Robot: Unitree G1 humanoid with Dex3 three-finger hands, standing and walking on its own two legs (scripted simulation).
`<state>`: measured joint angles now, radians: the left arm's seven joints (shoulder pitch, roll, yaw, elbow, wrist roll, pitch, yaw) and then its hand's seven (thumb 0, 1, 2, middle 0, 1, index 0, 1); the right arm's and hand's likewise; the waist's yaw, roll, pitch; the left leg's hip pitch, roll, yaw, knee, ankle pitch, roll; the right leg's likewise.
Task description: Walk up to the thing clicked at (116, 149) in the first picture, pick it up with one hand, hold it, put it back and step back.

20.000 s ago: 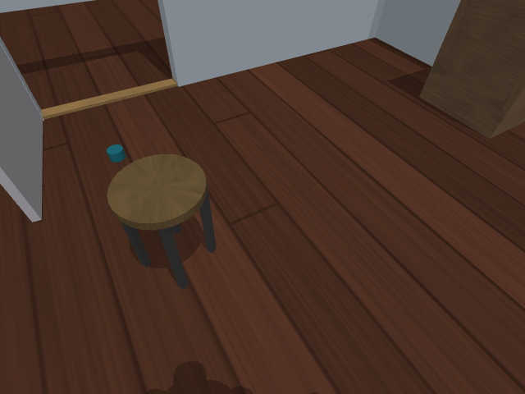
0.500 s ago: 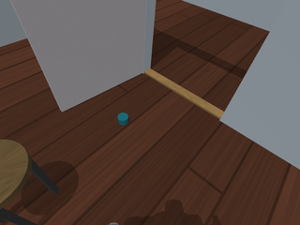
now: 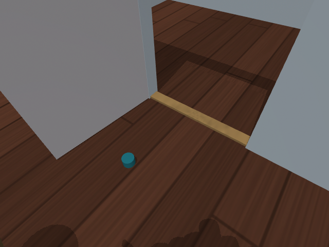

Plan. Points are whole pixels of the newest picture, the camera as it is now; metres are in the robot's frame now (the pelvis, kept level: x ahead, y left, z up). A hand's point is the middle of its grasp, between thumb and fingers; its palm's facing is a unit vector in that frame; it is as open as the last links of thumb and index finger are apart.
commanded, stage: walk up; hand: left
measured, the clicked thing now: (128, 160) +0.80 +0.27 -0.73
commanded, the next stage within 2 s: none
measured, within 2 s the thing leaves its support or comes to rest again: neither
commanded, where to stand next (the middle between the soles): +0.44 +0.02 m, yaw +1 degrees
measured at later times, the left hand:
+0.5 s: hand (61, 224) +0.23 +0.31 -0.14, palm faces -0.02 -0.94 -0.34, open 7.4 cm
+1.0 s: hand (84, 174) +0.37 +0.26 -0.12, palm faces -0.01 -0.90 -0.44, open 7.4 cm
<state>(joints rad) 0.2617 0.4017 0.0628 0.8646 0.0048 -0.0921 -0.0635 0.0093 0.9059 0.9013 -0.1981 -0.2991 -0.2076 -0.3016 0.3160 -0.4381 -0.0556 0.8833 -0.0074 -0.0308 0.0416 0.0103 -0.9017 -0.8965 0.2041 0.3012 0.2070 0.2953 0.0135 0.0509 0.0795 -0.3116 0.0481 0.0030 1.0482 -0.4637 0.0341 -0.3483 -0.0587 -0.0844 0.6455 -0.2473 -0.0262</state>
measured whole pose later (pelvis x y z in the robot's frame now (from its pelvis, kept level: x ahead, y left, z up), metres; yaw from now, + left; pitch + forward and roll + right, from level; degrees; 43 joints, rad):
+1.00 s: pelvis +0.31 -0.01 +0.01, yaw +1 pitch -3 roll +1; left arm 0.24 0.38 0.02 0.87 0.01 -0.07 -0.01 0.01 0.90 0.90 -0.20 -0.30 -0.21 -0.30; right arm 0.25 -0.41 -0.04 0.90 -0.01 0.00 0.02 0.01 -0.90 -0.90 0.20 0.30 0.21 0.30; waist 0.02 0.06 0.11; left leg -0.42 0.04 -0.01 0.79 -0.36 0.01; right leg -0.31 -0.04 -0.07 0.60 -0.25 -0.03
